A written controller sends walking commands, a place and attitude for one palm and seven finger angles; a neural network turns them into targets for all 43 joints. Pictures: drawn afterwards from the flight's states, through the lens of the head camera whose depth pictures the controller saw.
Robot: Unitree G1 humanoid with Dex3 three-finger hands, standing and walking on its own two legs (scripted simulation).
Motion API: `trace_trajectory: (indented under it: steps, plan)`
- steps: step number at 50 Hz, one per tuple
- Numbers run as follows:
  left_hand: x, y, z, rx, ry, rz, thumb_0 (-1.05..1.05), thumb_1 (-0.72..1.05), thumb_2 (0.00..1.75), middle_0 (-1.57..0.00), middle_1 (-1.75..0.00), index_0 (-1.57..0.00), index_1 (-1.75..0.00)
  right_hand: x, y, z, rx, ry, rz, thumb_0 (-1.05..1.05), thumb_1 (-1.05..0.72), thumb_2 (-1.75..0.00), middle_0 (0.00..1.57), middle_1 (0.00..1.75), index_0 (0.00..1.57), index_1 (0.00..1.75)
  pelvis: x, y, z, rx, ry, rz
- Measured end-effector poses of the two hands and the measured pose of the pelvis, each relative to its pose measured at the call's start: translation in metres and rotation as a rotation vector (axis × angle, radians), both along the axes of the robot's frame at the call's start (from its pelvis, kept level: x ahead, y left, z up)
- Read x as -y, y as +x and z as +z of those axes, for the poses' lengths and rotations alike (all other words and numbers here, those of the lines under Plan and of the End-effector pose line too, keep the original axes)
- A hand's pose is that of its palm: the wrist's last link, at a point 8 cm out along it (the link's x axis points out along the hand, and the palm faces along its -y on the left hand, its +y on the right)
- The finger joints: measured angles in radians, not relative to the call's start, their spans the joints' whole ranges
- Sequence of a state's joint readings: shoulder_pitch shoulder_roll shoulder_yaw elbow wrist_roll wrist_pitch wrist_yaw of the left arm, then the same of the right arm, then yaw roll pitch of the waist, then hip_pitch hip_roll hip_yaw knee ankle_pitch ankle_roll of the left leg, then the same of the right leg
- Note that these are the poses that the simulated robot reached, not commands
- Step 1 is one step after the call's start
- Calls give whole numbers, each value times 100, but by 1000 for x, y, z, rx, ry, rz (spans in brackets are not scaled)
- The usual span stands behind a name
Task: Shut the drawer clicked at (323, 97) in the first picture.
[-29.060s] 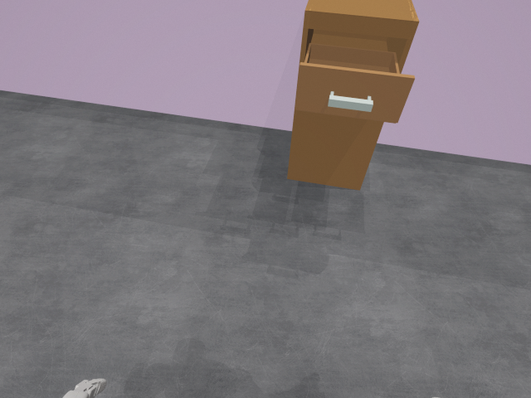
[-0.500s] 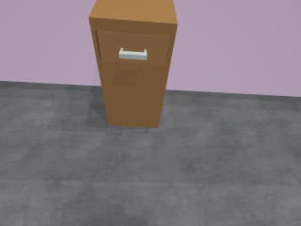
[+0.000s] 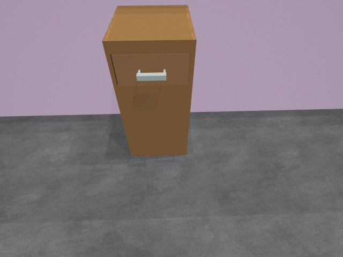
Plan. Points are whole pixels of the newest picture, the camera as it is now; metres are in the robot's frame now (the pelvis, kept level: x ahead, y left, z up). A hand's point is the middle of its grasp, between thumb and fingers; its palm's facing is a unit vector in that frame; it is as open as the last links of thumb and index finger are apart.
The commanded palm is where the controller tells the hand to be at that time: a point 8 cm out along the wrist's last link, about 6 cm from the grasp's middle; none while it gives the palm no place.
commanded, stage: let the arm hang, fingers relaxed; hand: left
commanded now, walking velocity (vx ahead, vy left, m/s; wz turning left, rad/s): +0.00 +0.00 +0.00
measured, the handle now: (151, 74) +0.89 +0.14 -0.07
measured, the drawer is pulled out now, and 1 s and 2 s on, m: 0.00 0.00 0.00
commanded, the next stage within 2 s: look to check the result in 0.22 s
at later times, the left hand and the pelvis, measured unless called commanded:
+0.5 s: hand out of the picture -0.01 +0.15 -0.18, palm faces +0.04 -0.98 -0.18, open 7.3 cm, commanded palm none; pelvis +0.01 -0.01 +0.00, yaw +0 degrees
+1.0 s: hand out of the picture +0.04 +0.16 -0.17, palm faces +0.03 -0.98 -0.22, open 7.3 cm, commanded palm none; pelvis +0.02 -0.02 +0.00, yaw +0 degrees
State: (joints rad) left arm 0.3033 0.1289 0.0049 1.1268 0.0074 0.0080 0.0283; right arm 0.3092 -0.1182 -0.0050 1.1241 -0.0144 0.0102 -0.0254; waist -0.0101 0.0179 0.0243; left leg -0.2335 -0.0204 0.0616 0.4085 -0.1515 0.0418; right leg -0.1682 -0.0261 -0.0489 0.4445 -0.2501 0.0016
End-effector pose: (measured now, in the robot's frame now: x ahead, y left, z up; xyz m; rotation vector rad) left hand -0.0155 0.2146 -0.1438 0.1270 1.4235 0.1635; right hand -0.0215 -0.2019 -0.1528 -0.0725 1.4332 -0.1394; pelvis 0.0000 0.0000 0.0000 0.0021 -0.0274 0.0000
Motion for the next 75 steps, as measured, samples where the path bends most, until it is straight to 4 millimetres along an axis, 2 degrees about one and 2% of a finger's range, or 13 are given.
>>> trace_trajectory:
  steps: [8, 20, 28, 43, 75]
  plan:
    - [14, 7, -4, 6, -25, -4, 1, 92, 90, -20, -31, -20, -31, 5, -8, 3, -22, -9, -19, 0, -91, -90, 20, 30, 20, 29, 6, 3, 0, 2, 0, 0]
    - [17, 2, -3, -33, -14, 10, 0, 91, 90, -20, -30, -20, -30, 10, -9, 3, -56, -8, -22, 0, -91, -90, 20, 30, 20, 29, 12, 8, 0, -2, 0, 1]
    - [16, 9, -1, -27, -2, 10, 0, 91, 90, -20, -30, -20, -30, 17, 6, 2, -30, -15, -15, 0, -91, -90, 20, 30, 20, 29, 16, 13, 1, 1, 0, 0]
    - [12, 39, 2, 31, 17, -8, 0, 91, 90, -20, -30, -20, -30, 40, 39, 5, 25, -50, 12, 0, -91, -90, 20, 30, 20, 29, 22, 21, 2, 2, 1, 3]
    - [-16, 93, 18, 115, 103, -58, 0, 91, 90, -20, -30, -20, -30, 91, 90, 17, 101, -130, 59, 0, -91, -90, 20, 30, 20, 30, 33, 33, 5, -4, 5, 0]
